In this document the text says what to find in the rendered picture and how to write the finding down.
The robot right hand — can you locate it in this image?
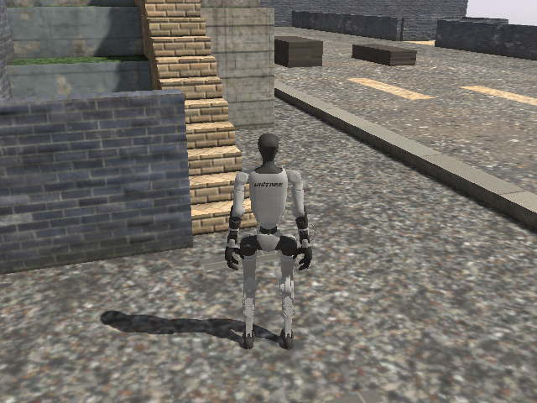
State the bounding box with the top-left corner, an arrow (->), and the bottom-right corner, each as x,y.
293,246 -> 312,270

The robot right upper arm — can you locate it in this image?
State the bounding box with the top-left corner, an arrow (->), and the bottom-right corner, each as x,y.
286,170 -> 305,217

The robot right forearm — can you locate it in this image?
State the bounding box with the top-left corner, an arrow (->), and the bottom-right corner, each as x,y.
295,205 -> 311,248

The robot left hand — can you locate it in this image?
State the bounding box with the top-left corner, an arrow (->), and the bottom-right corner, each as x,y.
225,246 -> 244,270

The right robot shin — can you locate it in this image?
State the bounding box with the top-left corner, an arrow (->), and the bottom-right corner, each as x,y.
282,280 -> 294,338

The robot right foot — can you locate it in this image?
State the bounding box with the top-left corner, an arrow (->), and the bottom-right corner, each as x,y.
281,328 -> 294,350

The robot left forearm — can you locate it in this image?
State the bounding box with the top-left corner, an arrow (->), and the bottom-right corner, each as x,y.
226,205 -> 242,248

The robot left upper arm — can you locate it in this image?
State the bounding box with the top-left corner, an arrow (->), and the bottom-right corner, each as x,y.
232,170 -> 251,217

